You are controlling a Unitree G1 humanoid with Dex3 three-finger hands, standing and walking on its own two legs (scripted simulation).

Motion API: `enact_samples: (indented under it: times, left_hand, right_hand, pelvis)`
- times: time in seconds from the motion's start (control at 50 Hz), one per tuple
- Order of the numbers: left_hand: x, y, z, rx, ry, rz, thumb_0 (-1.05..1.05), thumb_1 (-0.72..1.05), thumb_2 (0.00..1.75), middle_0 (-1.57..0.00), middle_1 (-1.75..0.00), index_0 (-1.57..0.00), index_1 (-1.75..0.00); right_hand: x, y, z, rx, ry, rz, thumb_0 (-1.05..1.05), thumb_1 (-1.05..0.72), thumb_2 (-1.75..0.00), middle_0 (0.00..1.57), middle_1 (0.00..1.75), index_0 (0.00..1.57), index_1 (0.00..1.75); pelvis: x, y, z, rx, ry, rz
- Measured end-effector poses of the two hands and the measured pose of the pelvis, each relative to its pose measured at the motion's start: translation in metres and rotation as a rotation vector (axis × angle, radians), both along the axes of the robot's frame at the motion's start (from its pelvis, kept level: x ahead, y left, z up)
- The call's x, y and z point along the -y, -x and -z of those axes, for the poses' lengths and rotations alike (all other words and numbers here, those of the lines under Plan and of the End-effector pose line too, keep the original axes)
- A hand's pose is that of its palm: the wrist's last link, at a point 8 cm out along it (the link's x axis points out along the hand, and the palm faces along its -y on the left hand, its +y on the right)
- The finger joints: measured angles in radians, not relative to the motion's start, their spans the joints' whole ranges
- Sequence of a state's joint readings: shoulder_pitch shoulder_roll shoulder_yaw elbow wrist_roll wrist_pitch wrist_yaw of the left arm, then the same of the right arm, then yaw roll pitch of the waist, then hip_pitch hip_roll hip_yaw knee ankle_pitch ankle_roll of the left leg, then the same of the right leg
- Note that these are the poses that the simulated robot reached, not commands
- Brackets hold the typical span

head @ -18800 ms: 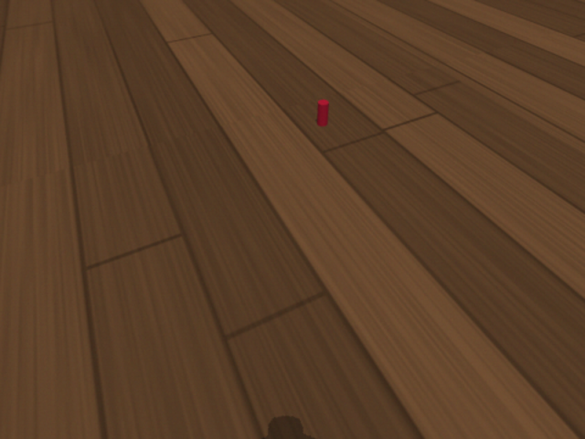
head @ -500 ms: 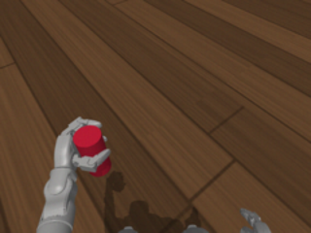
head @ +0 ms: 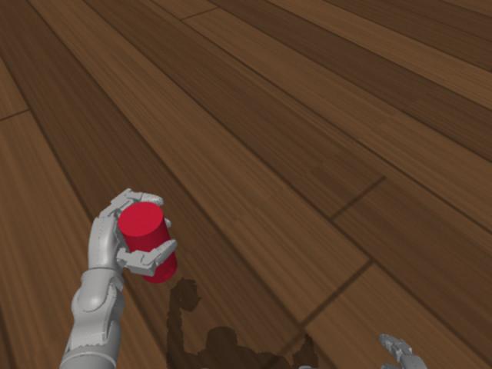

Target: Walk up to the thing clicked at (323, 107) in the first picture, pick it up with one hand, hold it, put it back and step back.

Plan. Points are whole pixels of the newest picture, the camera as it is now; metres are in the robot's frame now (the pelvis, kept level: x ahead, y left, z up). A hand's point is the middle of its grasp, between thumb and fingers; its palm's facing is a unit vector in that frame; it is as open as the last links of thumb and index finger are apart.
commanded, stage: hold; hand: left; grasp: from the side
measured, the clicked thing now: (151, 245) +0.33 +0.17 +0.02
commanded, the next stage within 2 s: none
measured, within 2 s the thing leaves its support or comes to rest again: neither
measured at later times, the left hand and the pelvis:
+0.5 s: hand (146, 236) +0.32 +0.17 +0.06, palm faces +0.03 -1.00 -0.01, open 9.3 cm; pelvis -0.01 +0.00 +0.01, yaw +0 degrees
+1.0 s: hand (142, 238) +0.32 +0.17 +0.06, palm faces +0.04 -1.00 +0.01, open 9.3 cm; pelvis -0.01 +0.00 +0.01, yaw +0 degrees
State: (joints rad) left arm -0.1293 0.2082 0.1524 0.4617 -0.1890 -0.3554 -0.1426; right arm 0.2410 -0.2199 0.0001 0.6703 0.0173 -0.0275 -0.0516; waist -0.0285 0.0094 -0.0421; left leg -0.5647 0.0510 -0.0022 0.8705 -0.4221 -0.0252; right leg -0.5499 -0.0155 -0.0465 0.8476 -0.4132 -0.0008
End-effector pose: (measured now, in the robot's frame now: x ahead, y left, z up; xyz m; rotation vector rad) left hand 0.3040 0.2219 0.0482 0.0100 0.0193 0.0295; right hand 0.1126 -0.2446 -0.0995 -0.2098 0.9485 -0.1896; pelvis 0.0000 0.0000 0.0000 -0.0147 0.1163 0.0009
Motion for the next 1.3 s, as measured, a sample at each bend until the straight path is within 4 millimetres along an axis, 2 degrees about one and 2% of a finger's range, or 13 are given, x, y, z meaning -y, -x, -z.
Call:
enact_samples:
  times: [0.38, 0.82, 1.3]
  left_hand:
    - [-0.002, 0.004, -0.011, 0.01, 0.002, -0.002, 0.03, -0.26, 1.09, -0.81, -1.02, -0.73, -1.02]
    - [-0.003, 0.015, -0.01, 0.008, 0.001, 0.006, 0.03, -0.26, 1.09, -0.81, -1.02, -0.73, -1.02]
    - [-0.008, 0.014, -0.011, 0.017, 0.003, -0.009, 0.03, -0.26, 1.09, -0.81, -1.03, -0.73, -1.03]
  right_hand:
    - [-0.004, 0.001, -0.008, 0.023, -0.007, -0.008, 0.01, -0.91, -0.89, 0.2, 0.3, 0.2, 0.3]
    - [-0.005, 0.007, -0.01, 0.025, -0.007, -0.012, 0.01, -0.91, -0.9, 0.2, 0.3, 0.2, 0.3]
    - [-0.005, 0.009, -0.011, 0.03, -0.002, -0.006, 0.01, -0.91, -0.9, 0.2, 0.3, 0.2, 0.3]
  pelvis:
    - [-0.002, 0.004, -0.006, 0.03, 0.001, -0.001]
    - [-0.004, 0.009, -0.008, 0.044, 0.0, -0.001]
    - [-0.005, 0.01, -0.007, 0.044, 0.002, -0.001]
